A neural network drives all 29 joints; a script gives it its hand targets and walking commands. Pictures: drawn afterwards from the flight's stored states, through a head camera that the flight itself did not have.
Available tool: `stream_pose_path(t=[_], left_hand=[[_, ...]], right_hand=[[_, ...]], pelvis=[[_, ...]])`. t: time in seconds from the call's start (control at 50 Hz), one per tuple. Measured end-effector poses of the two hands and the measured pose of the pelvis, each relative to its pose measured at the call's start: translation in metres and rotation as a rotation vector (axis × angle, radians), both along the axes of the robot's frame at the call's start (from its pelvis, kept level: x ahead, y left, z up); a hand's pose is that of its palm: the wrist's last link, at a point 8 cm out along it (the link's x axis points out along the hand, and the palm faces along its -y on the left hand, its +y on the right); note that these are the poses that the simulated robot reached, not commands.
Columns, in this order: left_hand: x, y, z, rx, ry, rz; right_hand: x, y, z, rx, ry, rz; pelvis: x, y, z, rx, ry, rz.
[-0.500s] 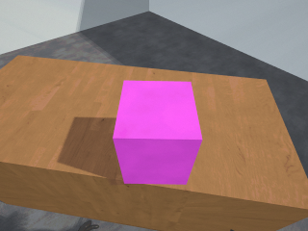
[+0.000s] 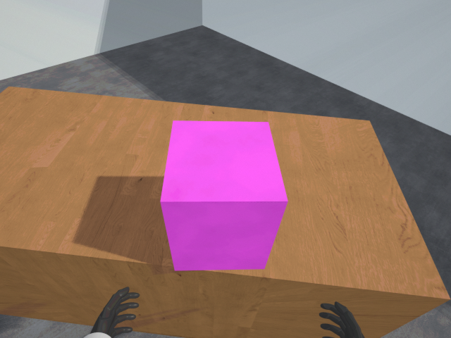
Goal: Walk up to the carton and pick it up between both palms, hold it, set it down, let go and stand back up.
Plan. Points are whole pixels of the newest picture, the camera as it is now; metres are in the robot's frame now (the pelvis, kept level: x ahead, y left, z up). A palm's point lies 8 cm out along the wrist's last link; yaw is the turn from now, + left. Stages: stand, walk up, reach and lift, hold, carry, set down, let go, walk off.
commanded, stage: reach and lift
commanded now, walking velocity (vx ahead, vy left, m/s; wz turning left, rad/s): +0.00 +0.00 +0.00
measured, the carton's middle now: (220, 197) +0.42 +0.04 +0.01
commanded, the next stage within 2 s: none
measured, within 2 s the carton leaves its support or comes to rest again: neither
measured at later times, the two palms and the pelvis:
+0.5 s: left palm (94, 325) +0.18 +0.24 -0.05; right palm (345, 331) +0.19 -0.19 -0.05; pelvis +0.02 +0.03 +0.01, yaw -2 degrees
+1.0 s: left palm (108, 284) +0.24 +0.23 -0.02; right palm (337, 288) +0.25 -0.18 -0.01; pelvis +0.03 +0.01 +0.01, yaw -1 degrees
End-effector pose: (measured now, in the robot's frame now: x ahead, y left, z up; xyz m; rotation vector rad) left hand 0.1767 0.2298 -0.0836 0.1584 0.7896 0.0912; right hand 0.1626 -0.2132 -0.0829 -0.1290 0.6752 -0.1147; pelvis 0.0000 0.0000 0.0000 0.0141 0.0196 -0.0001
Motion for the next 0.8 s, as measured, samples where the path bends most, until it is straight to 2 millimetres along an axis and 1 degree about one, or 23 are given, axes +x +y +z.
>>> stream_pose_path(t=[0.06,0.12,0.18,0.26,0.38,0.52,0.64,0.8], left_hand=[[-0.009,-0.004,0.001,-0.013,0.016,0.005],[-0.018,-0.005,0.000,-0.021,0.023,0.025],[-0.021,-0.002,0.002,-0.021,0.003,0.042],[-0.019,0.003,0.006,-0.027,-0.034,0.056],[-0.009,0.008,0.019,-0.029,-0.115,0.058],[0.007,0.009,0.032,-0.036,-0.209,0.062],[0.020,0.003,0.040,-0.056,-0.280,0.062],[0.043,-0.002,0.051,-0.077,-0.389,0.066]], right_hand=[[-0.012,0.003,0.004,-0.007,0.006,-0.003],[-0.017,0.006,0.009,-0.011,0.004,-0.003],[-0.014,0.010,0.016,-0.017,-0.016,0.008],[-0.005,0.015,0.022,-0.011,-0.040,0.021],[0.013,0.021,0.030,0.005,-0.099,0.037],[0.025,0.025,0.036,0.027,-0.154,0.049],[0.038,0.027,0.042,0.051,-0.218,0.043],[0.060,0.029,0.056,0.067,-0.306,0.056]], pelvis=[[0.002,0.003,0.004,0.000,-0.028,-0.004],[0.003,0.007,0.006,0.002,-0.039,-0.009],[0.004,0.010,0.006,0.001,-0.039,-0.012],[0.007,0.015,0.007,-0.004,-0.037,-0.015],[0.012,0.022,0.009,-0.011,-0.033,-0.020],[0.019,0.027,0.009,-0.016,-0.026,-0.027],[0.024,0.026,0.010,-0.017,-0.016,-0.031],[0.029,0.021,0.011,-0.015,0.001,-0.032]])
